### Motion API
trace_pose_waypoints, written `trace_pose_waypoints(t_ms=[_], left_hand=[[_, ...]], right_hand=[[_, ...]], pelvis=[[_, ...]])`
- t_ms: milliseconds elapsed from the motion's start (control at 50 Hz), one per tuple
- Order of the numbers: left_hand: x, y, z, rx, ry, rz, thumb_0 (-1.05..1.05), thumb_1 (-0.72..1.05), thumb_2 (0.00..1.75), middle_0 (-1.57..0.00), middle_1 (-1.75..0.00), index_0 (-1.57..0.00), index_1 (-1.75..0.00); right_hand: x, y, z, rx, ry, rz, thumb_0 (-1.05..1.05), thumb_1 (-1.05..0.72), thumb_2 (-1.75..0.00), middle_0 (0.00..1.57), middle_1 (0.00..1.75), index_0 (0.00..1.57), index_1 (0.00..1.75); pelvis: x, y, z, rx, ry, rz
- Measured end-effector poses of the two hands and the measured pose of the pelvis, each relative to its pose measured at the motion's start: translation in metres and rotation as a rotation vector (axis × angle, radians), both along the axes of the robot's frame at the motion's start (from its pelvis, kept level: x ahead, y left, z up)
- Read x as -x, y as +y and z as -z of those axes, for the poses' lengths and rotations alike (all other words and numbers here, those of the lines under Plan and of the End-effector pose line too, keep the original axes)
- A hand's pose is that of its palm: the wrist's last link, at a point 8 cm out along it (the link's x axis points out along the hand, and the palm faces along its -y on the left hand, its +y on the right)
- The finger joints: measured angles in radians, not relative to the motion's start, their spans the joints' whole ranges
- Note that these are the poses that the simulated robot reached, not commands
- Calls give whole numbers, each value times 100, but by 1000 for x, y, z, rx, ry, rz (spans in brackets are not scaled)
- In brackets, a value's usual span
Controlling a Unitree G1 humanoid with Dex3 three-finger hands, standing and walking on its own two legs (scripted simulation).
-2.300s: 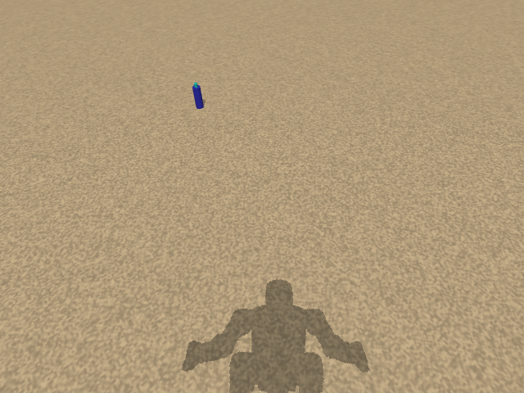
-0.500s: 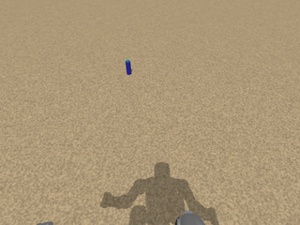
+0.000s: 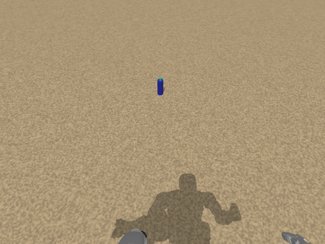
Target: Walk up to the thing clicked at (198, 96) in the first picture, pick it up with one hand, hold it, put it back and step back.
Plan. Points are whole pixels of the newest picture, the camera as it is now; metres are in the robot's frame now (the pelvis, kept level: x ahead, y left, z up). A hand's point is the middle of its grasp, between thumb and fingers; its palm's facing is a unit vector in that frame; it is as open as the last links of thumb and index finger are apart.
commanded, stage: walk up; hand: left
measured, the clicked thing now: (160, 85) +1.46 +0.14 -0.68
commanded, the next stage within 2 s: none
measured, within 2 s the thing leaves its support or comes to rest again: neither
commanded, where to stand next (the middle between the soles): +1.11 -0.07 m, yaw -1 degrees
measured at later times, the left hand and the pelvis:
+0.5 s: hand (106, 156) +0.40 +0.24 -0.13, palm faces -0.11 -0.91 -0.40, open 7.4 cm; pelvis +0.28 -0.03 -0.02, yaw -2 degrees
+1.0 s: hand (113, 135) +0.51 +0.25 -0.16, palm faces +0.00 -0.93 -0.37, open 7.4 cm; pelvis +0.51 -0.03 -0.01, yaw +0 degrees
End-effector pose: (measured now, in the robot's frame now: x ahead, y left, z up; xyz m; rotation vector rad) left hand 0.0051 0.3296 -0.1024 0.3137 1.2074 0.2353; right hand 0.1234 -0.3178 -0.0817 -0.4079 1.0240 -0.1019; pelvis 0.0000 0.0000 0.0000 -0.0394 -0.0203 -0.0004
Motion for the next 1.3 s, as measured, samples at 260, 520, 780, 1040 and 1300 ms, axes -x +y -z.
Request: trace_pose_waypoints(t_ms=[260,520,780,1040,1300], left_hand=[[-189,6,11,33,-17,87,1,91,90,-20,-30,-20,-30],[-405,-48,-12,-46,-170,182,1,91,90,-20,-30,-20,-30],[-454,-74,-30,-41,-111,91,0,90,90,-21,-30,-21,-30],[-524,-34,23,-1,53,12,1,91,90,-20,-30,-20,-30],[-686,-59,-4,12,-35,125,1,91,90,-20,-30,-20,-30]], right_hand=[[-111,23,-7,4,-36,79,0,-90,-89,20,30,20,30],[-164,-48,48,-21,159,203,1,-90,-89,21,30,21,31],[-334,-60,25,-58,105,99,1,-91,-89,20,30,20,30],[-505,-27,9,15,-22,41,0,-91,-89,20,30,20,30],[-544,-47,7,-10,51,134,0,-90,-89,21,30,21,30]], pelvis=[[-147,15,-2,-55,-12,29],[-290,-40,19,-59,-18,32],[-398,-60,-8,-38,-12,21],[-524,-30,13,-28,-19,1],[-624,-47,-4,-67,-26,30]])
